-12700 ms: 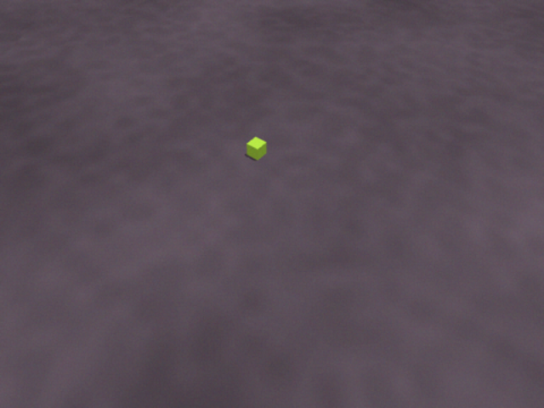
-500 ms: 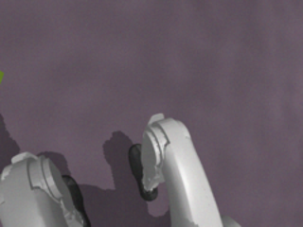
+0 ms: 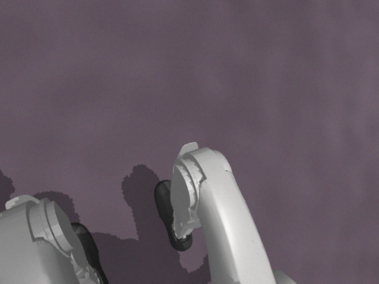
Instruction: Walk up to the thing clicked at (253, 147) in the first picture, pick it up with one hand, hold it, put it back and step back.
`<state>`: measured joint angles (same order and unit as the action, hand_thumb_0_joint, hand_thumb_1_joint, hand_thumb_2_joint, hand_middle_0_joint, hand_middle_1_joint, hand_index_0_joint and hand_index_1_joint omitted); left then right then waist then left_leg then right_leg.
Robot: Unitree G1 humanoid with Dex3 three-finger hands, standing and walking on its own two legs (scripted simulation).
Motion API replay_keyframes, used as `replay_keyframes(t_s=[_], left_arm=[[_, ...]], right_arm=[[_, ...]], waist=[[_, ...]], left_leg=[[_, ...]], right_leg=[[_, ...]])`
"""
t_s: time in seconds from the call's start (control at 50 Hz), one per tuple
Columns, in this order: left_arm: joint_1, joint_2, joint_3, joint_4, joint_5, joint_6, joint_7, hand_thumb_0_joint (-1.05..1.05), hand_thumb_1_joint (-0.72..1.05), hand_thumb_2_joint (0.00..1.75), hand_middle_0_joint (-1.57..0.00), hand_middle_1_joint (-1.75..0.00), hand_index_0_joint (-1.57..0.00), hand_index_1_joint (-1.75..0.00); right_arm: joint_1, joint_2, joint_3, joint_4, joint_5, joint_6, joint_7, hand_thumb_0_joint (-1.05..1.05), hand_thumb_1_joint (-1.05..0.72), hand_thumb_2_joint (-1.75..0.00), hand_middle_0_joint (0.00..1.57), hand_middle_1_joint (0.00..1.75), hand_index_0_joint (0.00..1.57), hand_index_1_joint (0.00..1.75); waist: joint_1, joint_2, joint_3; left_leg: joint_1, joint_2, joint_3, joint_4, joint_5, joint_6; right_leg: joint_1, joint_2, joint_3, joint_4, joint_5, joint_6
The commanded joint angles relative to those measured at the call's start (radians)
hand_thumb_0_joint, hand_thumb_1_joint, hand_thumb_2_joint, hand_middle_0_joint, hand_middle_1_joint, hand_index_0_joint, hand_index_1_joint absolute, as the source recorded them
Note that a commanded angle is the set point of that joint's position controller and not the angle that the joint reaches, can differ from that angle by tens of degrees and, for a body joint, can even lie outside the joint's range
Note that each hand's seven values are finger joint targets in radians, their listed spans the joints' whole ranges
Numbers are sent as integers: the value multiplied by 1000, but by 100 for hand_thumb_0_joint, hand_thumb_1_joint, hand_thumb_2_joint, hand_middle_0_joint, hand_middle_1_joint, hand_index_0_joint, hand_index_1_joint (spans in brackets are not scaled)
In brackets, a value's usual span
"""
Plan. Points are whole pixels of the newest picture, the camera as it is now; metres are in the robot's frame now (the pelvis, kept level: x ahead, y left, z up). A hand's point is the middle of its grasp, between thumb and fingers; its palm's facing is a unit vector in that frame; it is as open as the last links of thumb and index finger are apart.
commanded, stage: rise first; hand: left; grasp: from above
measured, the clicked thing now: out of the picture +0.51 +0.32 -0.29
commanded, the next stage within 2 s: none
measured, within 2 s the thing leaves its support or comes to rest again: neither
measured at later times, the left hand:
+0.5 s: hand out of the picture +0.47 +0.35 -0.18, palm faces -0.06 -0.45 -0.89, open 13.4 cm
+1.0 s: hand out of the picture +0.47 +0.34 -0.19, palm faces -0.04 -0.46 -0.89, open 13.0 cm
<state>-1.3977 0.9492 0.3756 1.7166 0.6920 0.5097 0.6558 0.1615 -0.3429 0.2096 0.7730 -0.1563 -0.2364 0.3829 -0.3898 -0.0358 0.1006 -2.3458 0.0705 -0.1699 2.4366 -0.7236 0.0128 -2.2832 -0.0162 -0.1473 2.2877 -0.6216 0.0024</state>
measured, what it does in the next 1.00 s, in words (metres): stands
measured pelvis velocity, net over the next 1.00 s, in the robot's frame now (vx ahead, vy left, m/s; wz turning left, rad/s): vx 0.00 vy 0.00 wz -0.01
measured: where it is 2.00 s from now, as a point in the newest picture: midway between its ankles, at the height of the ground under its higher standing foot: (136, 249)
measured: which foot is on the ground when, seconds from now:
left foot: down 0.00-1.00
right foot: down 0.00-1.00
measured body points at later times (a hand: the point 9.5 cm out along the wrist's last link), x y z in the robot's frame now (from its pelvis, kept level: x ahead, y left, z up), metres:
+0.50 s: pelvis +0.00 +0.00 +0.00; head +0.29 +0.08 +0.34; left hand +0.48 +0.36 -0.13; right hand +0.00 -0.24 -0.08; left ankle +0.06 +0.13 -0.30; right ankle +0.11 -0.11 -0.29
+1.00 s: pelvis +0.00 +0.00 +0.00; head +0.29 +0.08 +0.33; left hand +0.47 +0.36 -0.14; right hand -0.01 -0.24 -0.07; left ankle +0.06 +0.13 -0.30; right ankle +0.11 -0.11 -0.29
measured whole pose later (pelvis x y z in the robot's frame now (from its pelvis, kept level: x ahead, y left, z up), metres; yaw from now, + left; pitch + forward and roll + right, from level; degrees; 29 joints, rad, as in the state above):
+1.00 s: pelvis +0.00 +0.00 +0.00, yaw +0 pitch +34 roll -11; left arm -1.39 0.96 0.37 1.74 0.69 0.49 0.67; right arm 0.17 -0.34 0.23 0.79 -0.17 -0.26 0.39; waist -0.40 -0.05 0.12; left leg -2.33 0.07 -0.18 2.43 -0.72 0.01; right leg -2.26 -0.01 -0.15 2.28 -0.61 0.01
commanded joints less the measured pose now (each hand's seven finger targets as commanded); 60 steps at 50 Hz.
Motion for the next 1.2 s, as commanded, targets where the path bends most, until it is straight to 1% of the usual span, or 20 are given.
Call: replay_keyframes(t_s=[0.0, 0.06, 0.14, 0.18, 0.2, 0.32, 0.36, 0.42, 0.52, 0.6, 0.62, 0.68, 0.76, 0.82, 0.88, 0.98, 1.02, 1.08, 1.14, 1.18], left_arm=[[-281, 188, -55, -126, 26, 4, 25, 0, -42, 89, -22, -89, -20, -91], [-257, 152, -73, -88, 21, 5, 17, 0, -43, 91, -22, -89, -19, -91], [-266, 177, -60, -121, 24, 1, 17, 0, -44, 91, -21, -89, -19, -92], [-263, 150, -74, -123, 26, 0, 13, 0, -44, 91, -20, -90, -19, -93], [-287, 180, -60, -150, 27, -3, 18, 0, -44, 91, -20, -91, -18, -93], [-272, 172, -59, -135, 35, -12, 29, 0, -43, 91, -22, -88, -20, -91], [-287, 187, -47, -149, 32, -13, 31, 0, -43, 91, -22, -88, -19, -91], [-271, 158, -64, -107, 32, -8, 27, 0, -42, 90, -24, -86, -21, -89], [-306, 208, -46, -124, 41, -11, 35, 0, -40, 88, -26, -84, -23, -87], [-274, 178, -74, -75, 49, -9, 30, 0, -39, 87, -26, -85, -23, -88], [-295, 199, -61, -107, 52, -15, 33, 0, -39, 87, -25, -85, -23, -88], [-270, 175, -64, -75, 33, -13, 37, 0, -38, 86, -27, -84, -25, -86], [-286, 192, -65, -91, 25, -15, 37, 0, -37, 85, -27, -83, -25, -86], [-290, 232, -48, -105, 28, -23, 47, 0, -34, 83, -29, -81, -27, -84], [-272, 224, -48, -96, 33, -22, 53, 0, -35, 83, -29, -82, -27, -84], [-315, 246, -27, -145, 34, -23, 63, 0, -34, 83, -30, -80, -28, -82], [-281, 204, -55, -131, 40, -22, 52, 0, -35, 83, -30, -80, -27, -82], [-292, 192, -48, -127, 31, -20, 48, 0, -32, 81, -32, -77, -30, -79], [-238, 140, -91, -53, 30, -13, 37, 0, -30, 80, -33, -78, -31, -81], [-255, 172, -74, -73, 24, -14, 41, 0, -30, 79, -32, -79, -31, -81]], right_arm=[[264, -294, -68, 36, 7, -1, -4, 0, -91, -90, 20, 30, 20, 30], [275, -285, -65, 47, 9, 0, -3, 0, -91, -90, 20, 30, 20, 30], [276, -289, -73, 50, 14, -6, -7, 0, -91, -90, 20, 30, 20, 30], [274, -281, -69, 48, 9, -2, -6, 0, -91, -90, 20, 30, 20, 30], [263, -293, -74, 41, 11, -6, -9, 0, -91, -90, 20, 30, 20, 30], [276, -278, -67, 60, 4, -8, -5, 0, -91, -90, 20, 30, 20, 30], [273, -287, -73, 58, 3, -12, -5, 0, -91, -90, 20, 30, 20, 30], [275, -285, -66, 61, -3, -12, -2, 0, -91, -90, 20, 30, 20, 30], [265, -295, -61, 67, 1, -16, -3, 0, -91, -90, 20, 30, 20, 30], [263, -290, -55, 67, -1, -16, -3, 0, -91, -90, 20, 30, 20, 30], [269, -293, -60, 80, 5, -16, -4, 0, -91, -90, 20, 30, 20, 30], [276, -288, -54, 64, -3, -19, -2, 0, -91, -90, 20, 30, 20, 30], [272, -292, -48, 69, -3, -25, -2, 0, -91, -90, 20, 30, 20, 30], [273, -296, -47, 64, 0, -27, -2, 0, -91, -90, 20, 30, 20, 30], [265, -293, -46, 65, -9, -27, 4, 0, -91, -90, 20, 30, 20, 30], [275, -298, -56, 69, -2, -29, 6, 0, -91, -90, 20, 30, 20, 30], [269, -292, -55, 76, -5, -31, 10, 0, -91, -90, 20, 30, 20, 30], [281, -300, -61, 75, 2, -31, 11, 0, -91, -90, 20, 30, 20, 30], [277, -295, -54, 80, -5, -32, 15, 0, -91, -90, 20, 30, 20, 30], [280, -299, -59, 78, 2, -33, 10, 0, -91, -90, 20, 30, 20, 30]], waist=[[-31, 448, -732], [-37, 429, -701], [-18, 466, -720], [-30, 460, -701], [-20, 476, -720], [-30, 466, -711], [-18, 470, -735], [-39, 456, -707], [-22, 463, -723], [-47, 444, -664], [-30, 455, -686], [-46, 420, -667], [-48, 425, -687], [-31, 439, -715], [-38, 450, -687], [-24, 506, -737], [-44, 493, -699], [-40, 509, -710], [-63, 421, -639], [-44, 425, -662]], left_leg=[[491, -13, 57, -237, 270, -2], [472, -14, 55, -241, 259, -2], [519, -12, 44, -258, 262, -9], [538, -10, 35, -261, 270, -12], [535, -9, 43, -256, 273, -9], [514, -15, 54, -255, 265, -6], [525, -12, 58, -252, 276, -7], [517, -14, 52, -249, 270, -6], [520, -11, 45, -262, 251, -6], [490, -14, 42, -261, 215, -1], [498, -13, 44, -266, 211, 0], [477, -16, 60, -250, 236, 3], [487, -15, 49, -245, 253, 2], [503, -10, 49, -250, 256, -1], [494, -12, 47, -259, 242, -2], [538, -7, 52, -257, 244, -8], [530, -10, 43, -259, 227, -8], [575, -5, 34, -263, 274, -16], [493, -11, 36, -254, 246, -2], [497, -11, 39, -261, 242, -2]], right_leg=[[442, 67, -51, -198, 255, -14], [437, 68, -52, -197, 245, -14], [415, 64, -56, -191, 237, -20], [400, 64, -61, -181, 243, -23], [410, 66, -57, -189, 249, -22], [430, 63, -50, -195, 246, -20], [442, 63, -48, -197, 254, -20], [421, 63, -52, -194, 248, -19], [420, 61, -57, -194, 227, -19], [403, 64, -58, -199, 202, -18], [412, 62, -58, -207, 197, -15], [448, 68, -50, -214, 225, -11], [439, 64, -54, -208, 238, -12], [465, 67, -53, -208, 241, -12], [454, 65, -56, -204, 232, -14], [446, 66, -56, -213, 230, -17], [417, 64, -64, -203, 216, -18], [402, 64, -68, -190, 248, -23], [419, 68, -68, -201, 238, -13], [433, 70, -60, -214, 233, -13]])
